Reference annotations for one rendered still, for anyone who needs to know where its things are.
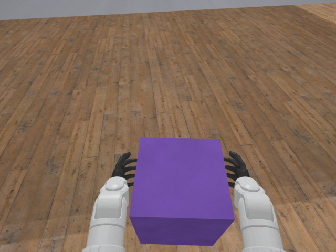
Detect right robot hand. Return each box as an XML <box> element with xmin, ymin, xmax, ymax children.
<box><xmin>224</xmin><ymin>151</ymin><xmax>250</xmax><ymax>188</ymax></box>

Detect left robot hand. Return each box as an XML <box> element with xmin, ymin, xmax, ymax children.
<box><xmin>111</xmin><ymin>152</ymin><xmax>137</xmax><ymax>187</ymax></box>

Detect left robot forearm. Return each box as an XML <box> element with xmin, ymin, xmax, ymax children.
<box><xmin>82</xmin><ymin>176</ymin><xmax>129</xmax><ymax>252</ymax></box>

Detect carton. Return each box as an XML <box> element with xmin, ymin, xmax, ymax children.
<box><xmin>129</xmin><ymin>137</ymin><xmax>235</xmax><ymax>246</ymax></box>

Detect right robot forearm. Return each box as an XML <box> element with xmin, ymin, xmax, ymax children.
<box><xmin>234</xmin><ymin>176</ymin><xmax>286</xmax><ymax>252</ymax></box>

